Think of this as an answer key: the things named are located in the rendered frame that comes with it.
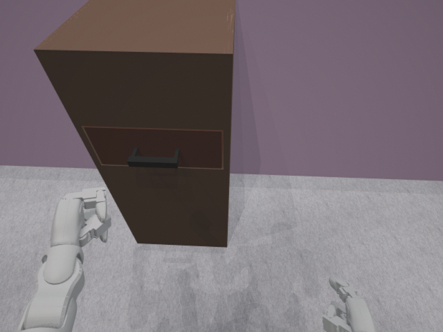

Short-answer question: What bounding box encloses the cabinet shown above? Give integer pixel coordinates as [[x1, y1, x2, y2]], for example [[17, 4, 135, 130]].
[[33, 0, 235, 248]]

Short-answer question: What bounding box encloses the handle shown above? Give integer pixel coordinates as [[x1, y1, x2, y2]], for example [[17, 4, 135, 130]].
[[127, 147, 180, 168]]

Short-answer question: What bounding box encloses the left robot forearm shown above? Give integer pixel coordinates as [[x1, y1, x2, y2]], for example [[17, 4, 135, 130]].
[[15, 244, 85, 332]]

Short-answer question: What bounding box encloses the drawer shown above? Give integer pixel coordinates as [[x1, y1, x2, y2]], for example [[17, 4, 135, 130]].
[[84, 126, 224, 168]]

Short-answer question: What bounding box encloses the right robot hand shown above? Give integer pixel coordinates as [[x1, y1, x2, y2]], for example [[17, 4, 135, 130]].
[[323, 277, 377, 332]]

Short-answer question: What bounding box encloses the left robot hand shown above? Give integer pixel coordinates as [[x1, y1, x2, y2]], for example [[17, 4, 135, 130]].
[[51, 187, 111, 248]]

